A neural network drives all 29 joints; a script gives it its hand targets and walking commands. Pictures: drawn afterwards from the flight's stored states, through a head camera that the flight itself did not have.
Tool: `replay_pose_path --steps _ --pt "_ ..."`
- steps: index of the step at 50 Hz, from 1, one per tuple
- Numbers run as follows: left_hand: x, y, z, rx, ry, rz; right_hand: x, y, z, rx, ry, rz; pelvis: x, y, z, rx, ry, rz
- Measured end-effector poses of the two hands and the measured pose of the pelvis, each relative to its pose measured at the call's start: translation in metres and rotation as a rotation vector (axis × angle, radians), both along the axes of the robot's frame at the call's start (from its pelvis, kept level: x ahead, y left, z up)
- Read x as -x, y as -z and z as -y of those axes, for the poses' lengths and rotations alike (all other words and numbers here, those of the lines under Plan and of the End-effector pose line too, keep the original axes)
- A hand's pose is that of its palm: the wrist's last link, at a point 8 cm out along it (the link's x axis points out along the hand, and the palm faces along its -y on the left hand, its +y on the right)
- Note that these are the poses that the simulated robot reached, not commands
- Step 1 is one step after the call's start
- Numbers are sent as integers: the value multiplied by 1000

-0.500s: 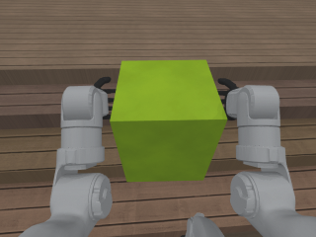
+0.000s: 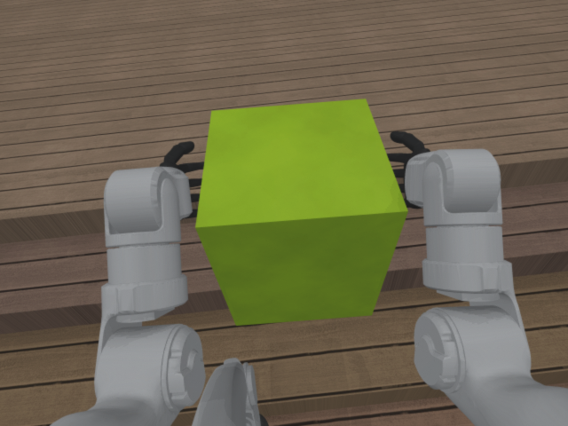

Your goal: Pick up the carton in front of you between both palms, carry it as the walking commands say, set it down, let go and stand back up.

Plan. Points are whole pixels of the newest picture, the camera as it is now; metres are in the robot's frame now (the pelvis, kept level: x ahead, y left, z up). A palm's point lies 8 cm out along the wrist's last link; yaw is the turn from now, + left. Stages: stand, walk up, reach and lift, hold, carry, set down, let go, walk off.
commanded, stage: carry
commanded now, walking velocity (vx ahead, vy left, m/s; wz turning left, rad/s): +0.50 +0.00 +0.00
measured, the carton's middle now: (296, 219) +0.39 +0.00 +0.11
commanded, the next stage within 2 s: none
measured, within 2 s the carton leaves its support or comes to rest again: neither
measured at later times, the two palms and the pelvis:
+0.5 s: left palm (189, 16) +0.66 +0.16 +0.31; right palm out of the picture +0.65 -0.14 +0.32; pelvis +0.29 +0.01 +0.11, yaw +0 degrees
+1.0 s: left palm out of the picture +0.94 +0.17 +0.43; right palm out of the picture +0.96 -0.13 +0.42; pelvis +0.58 +0.01 +0.23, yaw +0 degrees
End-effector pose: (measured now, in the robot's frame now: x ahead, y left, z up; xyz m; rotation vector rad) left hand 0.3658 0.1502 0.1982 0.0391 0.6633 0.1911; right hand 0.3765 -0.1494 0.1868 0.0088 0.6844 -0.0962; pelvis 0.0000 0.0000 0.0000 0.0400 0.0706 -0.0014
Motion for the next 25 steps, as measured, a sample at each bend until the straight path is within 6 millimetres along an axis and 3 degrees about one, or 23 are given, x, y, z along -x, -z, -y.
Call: replay_pose_path --steps 5,10,14,17,21,25 --pt "-83 5 -3 56 96 -75 -51 0 -5 51 71 -76 -65 -16 -30 -11 6 -6" --pt "-129 4 -2 119 126 -150 -76 -7 -7 57 105 -148 -102 -60 -37 5 12 15" --pt "-165 -29 -6 124 126 -80 -117 -43 -10 36 125 -79 -139 -87 -41 36 20 17" --pt "-198 -60 -10 130 116 5 -155 -77 -14 38 119 5 -172 -98 -37 41 17 11" --pt "-244 -92 -10 129 102 63 -209 -113 -13 56 93 61 -226 -106 -25 55 1 15" --pt "-298 -111 -8 96 79 43 -274 -132 -11 69 58 40 -287 -114 -11 82 -8 4"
